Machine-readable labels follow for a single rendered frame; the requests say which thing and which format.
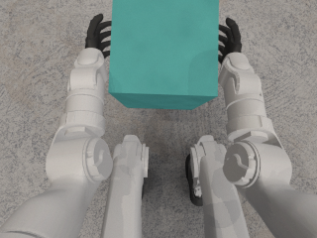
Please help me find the right robot shin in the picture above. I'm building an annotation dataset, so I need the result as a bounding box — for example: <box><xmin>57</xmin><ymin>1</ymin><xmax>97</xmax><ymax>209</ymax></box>
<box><xmin>192</xmin><ymin>135</ymin><xmax>227</xmax><ymax>196</ymax></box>

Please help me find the right robot hand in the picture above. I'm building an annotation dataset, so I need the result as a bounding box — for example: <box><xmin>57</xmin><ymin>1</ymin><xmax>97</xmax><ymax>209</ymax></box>
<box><xmin>218</xmin><ymin>17</ymin><xmax>242</xmax><ymax>64</ymax></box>

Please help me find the robot left thigh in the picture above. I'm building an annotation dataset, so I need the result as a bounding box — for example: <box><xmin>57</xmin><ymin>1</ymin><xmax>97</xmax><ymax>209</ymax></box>
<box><xmin>100</xmin><ymin>141</ymin><xmax>149</xmax><ymax>238</ymax></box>

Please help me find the robot left forearm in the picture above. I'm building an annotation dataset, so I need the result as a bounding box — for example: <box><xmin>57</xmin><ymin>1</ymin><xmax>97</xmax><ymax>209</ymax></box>
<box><xmin>46</xmin><ymin>48</ymin><xmax>108</xmax><ymax>175</ymax></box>

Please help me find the left robot hand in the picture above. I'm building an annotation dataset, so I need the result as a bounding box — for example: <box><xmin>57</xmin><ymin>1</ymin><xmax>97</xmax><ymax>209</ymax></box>
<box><xmin>85</xmin><ymin>13</ymin><xmax>112</xmax><ymax>59</ymax></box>

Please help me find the robot left upper arm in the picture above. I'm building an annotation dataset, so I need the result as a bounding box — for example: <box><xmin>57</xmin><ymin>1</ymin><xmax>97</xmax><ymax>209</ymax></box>
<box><xmin>0</xmin><ymin>136</ymin><xmax>113</xmax><ymax>238</ymax></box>

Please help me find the carton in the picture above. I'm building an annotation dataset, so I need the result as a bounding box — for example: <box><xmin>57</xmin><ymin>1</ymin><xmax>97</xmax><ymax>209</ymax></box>
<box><xmin>108</xmin><ymin>0</ymin><xmax>219</xmax><ymax>110</ymax></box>

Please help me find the robot right forearm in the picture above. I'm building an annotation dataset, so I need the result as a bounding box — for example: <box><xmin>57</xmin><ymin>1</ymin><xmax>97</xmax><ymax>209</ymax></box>
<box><xmin>218</xmin><ymin>52</ymin><xmax>286</xmax><ymax>153</ymax></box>

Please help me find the robot right upper arm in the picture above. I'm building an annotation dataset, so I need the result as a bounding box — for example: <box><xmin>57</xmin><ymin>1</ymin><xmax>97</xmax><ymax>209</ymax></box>
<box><xmin>222</xmin><ymin>140</ymin><xmax>317</xmax><ymax>238</ymax></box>

